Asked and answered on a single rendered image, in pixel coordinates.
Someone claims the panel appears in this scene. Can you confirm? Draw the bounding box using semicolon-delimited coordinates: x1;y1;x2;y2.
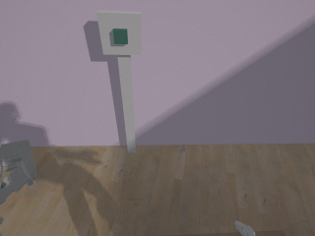
96;10;142;153

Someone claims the robot right hand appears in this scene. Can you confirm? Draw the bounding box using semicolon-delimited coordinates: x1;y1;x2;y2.
234;220;256;236

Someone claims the button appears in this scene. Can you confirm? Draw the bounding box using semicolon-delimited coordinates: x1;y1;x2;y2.
113;29;128;44

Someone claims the robot left hand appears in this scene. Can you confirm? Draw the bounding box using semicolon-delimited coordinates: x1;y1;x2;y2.
0;140;37;205

